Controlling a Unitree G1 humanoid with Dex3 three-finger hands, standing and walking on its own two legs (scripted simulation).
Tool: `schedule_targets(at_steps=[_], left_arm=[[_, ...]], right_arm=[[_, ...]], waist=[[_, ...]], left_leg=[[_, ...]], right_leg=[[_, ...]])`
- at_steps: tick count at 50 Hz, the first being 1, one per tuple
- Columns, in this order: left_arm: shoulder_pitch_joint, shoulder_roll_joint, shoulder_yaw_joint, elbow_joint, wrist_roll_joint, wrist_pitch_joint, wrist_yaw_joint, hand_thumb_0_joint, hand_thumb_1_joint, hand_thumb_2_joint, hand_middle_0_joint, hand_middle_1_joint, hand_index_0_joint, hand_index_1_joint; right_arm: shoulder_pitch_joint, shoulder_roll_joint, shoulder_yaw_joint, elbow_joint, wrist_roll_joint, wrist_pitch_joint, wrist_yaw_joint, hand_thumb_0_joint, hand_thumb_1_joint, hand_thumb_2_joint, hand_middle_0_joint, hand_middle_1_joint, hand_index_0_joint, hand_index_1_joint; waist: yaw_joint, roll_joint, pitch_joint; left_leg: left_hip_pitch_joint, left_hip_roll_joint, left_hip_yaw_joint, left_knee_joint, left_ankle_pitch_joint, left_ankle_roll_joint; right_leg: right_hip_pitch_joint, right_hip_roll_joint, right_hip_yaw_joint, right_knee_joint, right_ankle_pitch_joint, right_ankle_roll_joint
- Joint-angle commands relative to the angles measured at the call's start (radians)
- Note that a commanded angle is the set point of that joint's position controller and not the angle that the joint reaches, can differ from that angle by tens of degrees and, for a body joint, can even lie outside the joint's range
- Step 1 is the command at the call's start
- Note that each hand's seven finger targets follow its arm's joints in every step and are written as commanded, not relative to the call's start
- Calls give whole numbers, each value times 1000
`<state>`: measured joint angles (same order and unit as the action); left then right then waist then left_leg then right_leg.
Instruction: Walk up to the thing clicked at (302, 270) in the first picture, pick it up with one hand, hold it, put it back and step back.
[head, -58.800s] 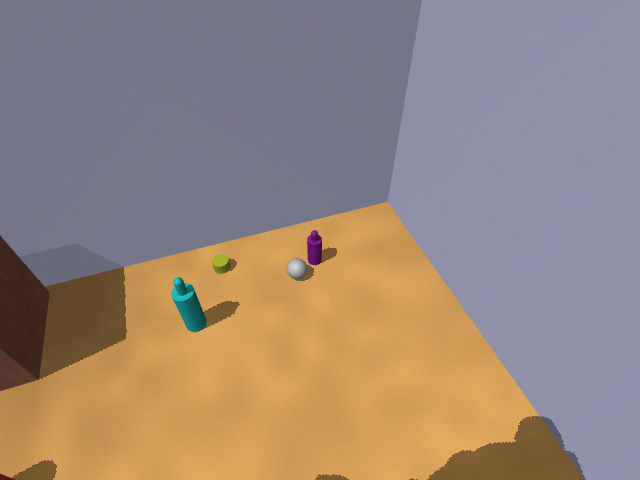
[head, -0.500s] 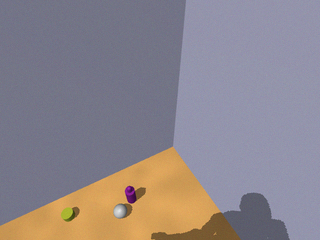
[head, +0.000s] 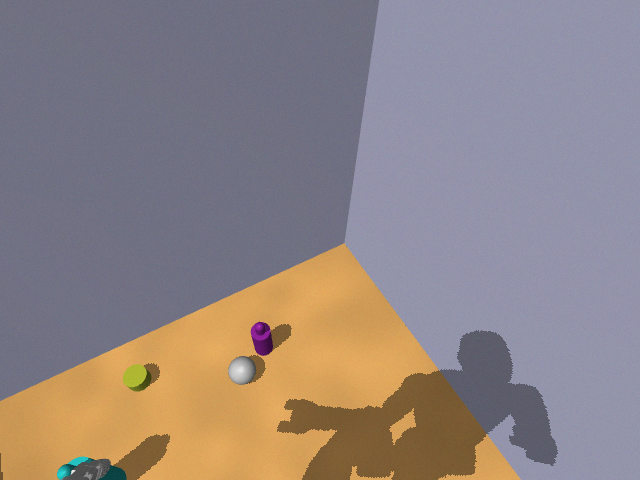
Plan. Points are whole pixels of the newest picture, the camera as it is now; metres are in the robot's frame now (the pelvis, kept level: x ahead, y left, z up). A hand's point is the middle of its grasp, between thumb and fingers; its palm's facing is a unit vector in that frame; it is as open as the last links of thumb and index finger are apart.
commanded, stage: step back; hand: left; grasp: from above
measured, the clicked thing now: (242, 370) +0.50 +0.21 -0.72
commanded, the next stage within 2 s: none
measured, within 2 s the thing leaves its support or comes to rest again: neither
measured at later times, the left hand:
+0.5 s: hand out of the picture +0.02 +0.26 -0.15, palm faces -0.11 -0.91 -0.39, open 7.4 cm
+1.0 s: hand out of the picture -0.11 +0.29 -0.15, palm faces -0.04 -0.93 -0.36, open 7.4 cm
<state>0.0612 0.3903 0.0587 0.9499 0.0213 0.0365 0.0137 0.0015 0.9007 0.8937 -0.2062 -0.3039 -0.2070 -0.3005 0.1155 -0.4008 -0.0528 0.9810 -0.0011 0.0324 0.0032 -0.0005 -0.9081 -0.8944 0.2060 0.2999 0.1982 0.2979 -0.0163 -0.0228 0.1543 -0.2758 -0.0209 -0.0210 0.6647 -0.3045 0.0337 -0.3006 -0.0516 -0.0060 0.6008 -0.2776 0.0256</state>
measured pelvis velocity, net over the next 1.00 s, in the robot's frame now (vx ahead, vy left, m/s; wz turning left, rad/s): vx -0.24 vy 0.02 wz -0.05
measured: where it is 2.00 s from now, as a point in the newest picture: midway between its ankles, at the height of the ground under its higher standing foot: outside the picture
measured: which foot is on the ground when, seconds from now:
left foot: down 0.00-0.46, up 0.48-0.76, down 0.78-1.00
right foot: down 0.00-0.02, up 0.04-0.42, down 0.44-0.80, up 0.82-1.00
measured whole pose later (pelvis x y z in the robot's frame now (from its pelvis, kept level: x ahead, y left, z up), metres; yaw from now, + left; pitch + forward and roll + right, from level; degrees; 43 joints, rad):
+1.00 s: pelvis -0.24 +0.02 +0.01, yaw -3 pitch -3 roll -2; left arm 0.15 0.41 0.08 0.82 0.01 0.07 0.01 0.00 0.90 0.89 -0.20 -0.30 -0.20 -0.30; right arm 0.15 -0.35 -0.04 0.86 -0.03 0.02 -0.01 0.00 -0.90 -0.89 0.21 0.30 0.20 0.30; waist 0.00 -0.04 0.18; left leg -0.29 0.01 -0.01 0.57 -0.24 0.03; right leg -0.44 0.11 0.15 1.20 -0.50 0.01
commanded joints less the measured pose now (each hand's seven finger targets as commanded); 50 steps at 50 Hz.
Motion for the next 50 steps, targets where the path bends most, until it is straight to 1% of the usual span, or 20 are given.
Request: schedule_targets(at_steps=[1,2,6,13,15,19,21,22,23,24,27,30,34,37,38,39,40,41,44,50], left_arm=[[-21,139,39,-134,-25,5,19,0,900,900,-200,-300,-200,-300],[-4,155,43,-132,-15,9,31,0,900,900,-200,-300,-200,-300],[49,179,47,-106,-26,12,31,0,900,900,-200,-300,-200,-300],[28,176,63,-167,-10,2,19,0,900,900,-200,-300,-200,-300],[38,171,66,-169,-7,0,15,0,900,900,-200,-300,-200,-300],[134,153,72,-138,-1,-10,2,0,900,900,-200,-300,-200,-300],[208,157,75,-115,9,-20,2,0,900,900,-200,-300,-200,-300],[203,218,91,-128,22,-29,3,0,900,900,-200,-300,-200,-300],[157,304,109,-149,3,-25,-4,0,900,900,-200,-300,-200,-300],[93,339,112,-191,16,-31,0,0,900,900,-200,-300,-200,-300],[-23,227,86,-224,4,-30,13,0,900,900,-200,-300,-200,-300],[42,196,81,-236,12,-26,15,0,900,900,-200,-300,-200,-300],[95,213,80,-242,14,-16,19,0,900,900,-200,-300,-200,-300],[52,224,74,-259,-3,0,10,0,900,900,-200,-300,-200,-300],[57,210,65,-266,-6,6,7,0,900,900,-200,-300,-200,-300],[94,171,55,-269,-8,9,2,0,900,900,-200,-300,-200,-300],[24,183,66,-283,-14,5,13,0,900,900,-200,-300,-200,-300],[-24,202,80,-271,4,6,24,0,900,900,-200,-300,-200,-300],[100,184,78,-211,-23,10,20,0,900,900,-200,-300,-200,-300],[93,177,80,-221,-4,3,9,0,900,900,-200,-300,-200,-300]], right_arm=[[72,-283,-70,-59,-43,-31,-12,0,-900,-900,200,300,200,300],[81,-322,-80,-75,-28,-32,-15,0,-900,-900,200,300,200,300],[-31,-221,-58,-126,-31,-33,-41,0,-900,-900,200,300,200,300],[81,-214,-65,-153,-20,-30,-46,0,-900,-900,200,300,200,300],[77,-228,-68,-169,-22,-28,-44,0,-900,-900,200,300,200,300],[17,-240,-65,-192,-21,-20,-34,0,-900,-900,200,300,200,300],[-16,-227,-58,-194,-8,-12,-27,0,-900,-900,200,300,200,300],[-10,-192,-46,-202,1,-11,-25,0,-900,-900,200,300,200,300],[-36,-153,-39,-212,7,-9,-27,0,-900,-900,200,300,200,300],[-38,-173,-52,-197,-5,0,-36,0,-900,-900,200,300,200,300],[70,-183,-47,-144,14,-2,-32,0,-900,-900,200,300,200,300],[80,-179,-35,-151,7,-13,-36,0,-900,-900,200,300,200,300],[58,-163,-32,-177,-3,-16,-33,0,-900,-900,200,300,200,300],[151,-154,-44,-136,-13,-27,-25,0,-900,-900,200,300,200,300],[157,-169,-54,-139,-25,-33,-25,0,-900,-900,200,300,200,300],[136,-243,-72,-152,-41,-38,-23,0,-900,-900,200,300,200,300],[75,-355,-90,-176,-33,-32,-13,0,-900,-900,200,300,200,300],[74,-354,-94,-178,-39,-37,-17,0,-900,-900,200,300,200,300],[-37,-242,-57,-196,-32,-41,-34,0,-900,-900,200,300,200,300],[71,-217,-63,-202,-26,-37,-38,0,-900,-900,200,300,200,300]], waist=[[3,230,-177],[-29,218,-223],[35,171,-203],[-39,147,-200],[-38,155,-207],[6,177,-243],[46,132,-250],[37,-3,-247],[49,-209,-171],[57,-234,-126],[-17,-101,-97],[34,-104,-159],[60,-164,-181],[7,-125,-222],[-1,-93,-215],[18,98,-219],[-23,295,-182],[-53,227,-142],[51,131,-145],[-21,154,-177]], left_leg=[[187,307,-374,-284,795,134],[172,382,-425,-266,827,219],[210,259,-221,-198,741,169],[309,288,-225,-172,699,221],[271,304,-232,-174,643,229],[144,271,-206,-147,439,174],[33,221,-156,-90,302,105],[-114,138,-118,5,170,42],[-175,-61,-4,195,-140,-21],[-150,-75,-79,437,-336,-36],[-170,-115,-146,550,-191,-41],[-199,-103,-102,457,-211,-56],[-147,-28,-43,148,-236,-50],[16,-19,22,-207,10,-26],[88,15,-31,-279,136,-9],[180,200,-284,-309,228,52],[48,395,-493,-353,369,216],[-63,436,-555,-360,376,283],[48,288,-254,-260,520,191],[237,271,-221,-207,531,223]], right_leg=[[-160,156,75,323,-306,-58],[-148,171,176,456,-411,-55],[-220,148,214,622,-243,-44],[-203,117,153,412,-243,4],[-155,95,123,325,-237,-3],[33,73,46,27,-112,-37],[167,54,51,-161,84,-73],[223,-70,254,-173,161,-121],[98,-246,461,-263,216,-271],[-41,-364,582,-293,262,-371],[-18,-186,281,-208,391,-255],[151,-156,230,-147,465,-249],[233,-196,254,-109,501,-251],[192,-148,204,-4,423,-191],[99,-121,196,19,324,-146],[-75,-13,136,140,89,-86],[-139,146,53,341,-322,-42],[-115,146,193,529,-382,-38],[-197,165,218,702,-244,-51],[-213,136,157,501,-249,15]])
